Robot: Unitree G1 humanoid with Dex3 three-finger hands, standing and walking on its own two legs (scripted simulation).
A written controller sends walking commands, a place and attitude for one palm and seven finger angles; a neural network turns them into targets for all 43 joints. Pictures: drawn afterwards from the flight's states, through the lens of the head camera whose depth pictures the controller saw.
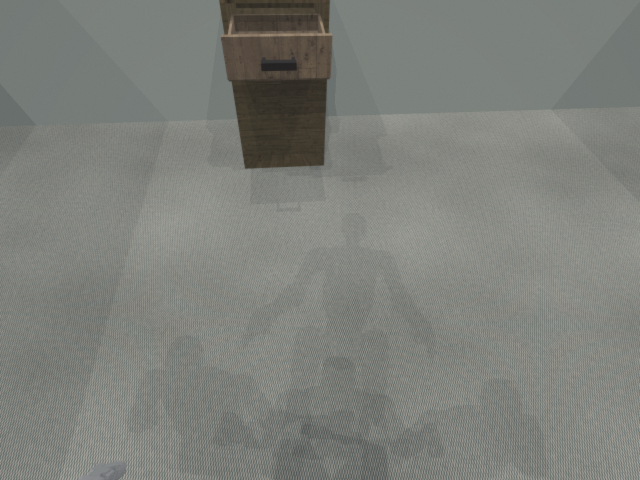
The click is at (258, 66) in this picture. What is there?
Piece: drawer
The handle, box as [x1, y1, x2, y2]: [261, 57, 296, 70]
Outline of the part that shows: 262,57 262,70 296,70 296,62 294,57 292,57 291,60 265,60 264,57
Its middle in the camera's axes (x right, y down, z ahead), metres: -0.14 -0.58 +1.27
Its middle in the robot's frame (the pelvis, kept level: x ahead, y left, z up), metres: +1.32 +0.21 -0.09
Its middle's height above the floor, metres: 0.68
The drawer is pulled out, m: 0.30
